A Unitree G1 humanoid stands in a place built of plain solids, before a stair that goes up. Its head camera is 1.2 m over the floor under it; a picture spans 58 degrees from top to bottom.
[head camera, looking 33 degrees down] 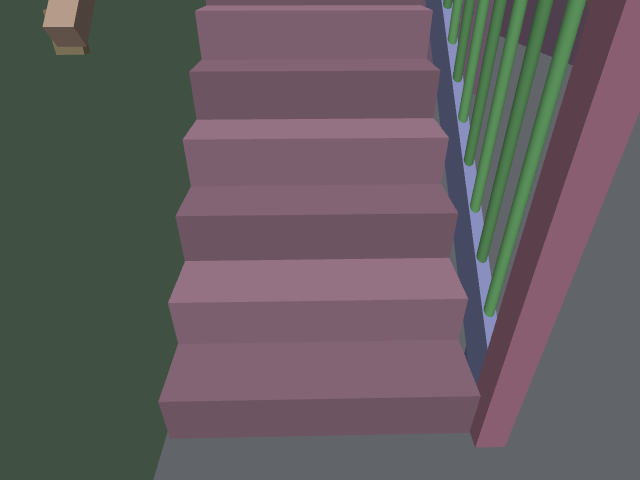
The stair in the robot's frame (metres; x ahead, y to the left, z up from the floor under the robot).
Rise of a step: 0.17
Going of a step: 0.21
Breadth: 0.90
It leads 1 degrees to the left of straight ahead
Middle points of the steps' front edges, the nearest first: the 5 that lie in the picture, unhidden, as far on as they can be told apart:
0.77 0.00 0.17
0.98 0.00 0.35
1.20 0.01 0.52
1.41 0.01 0.69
1.62 0.02 0.87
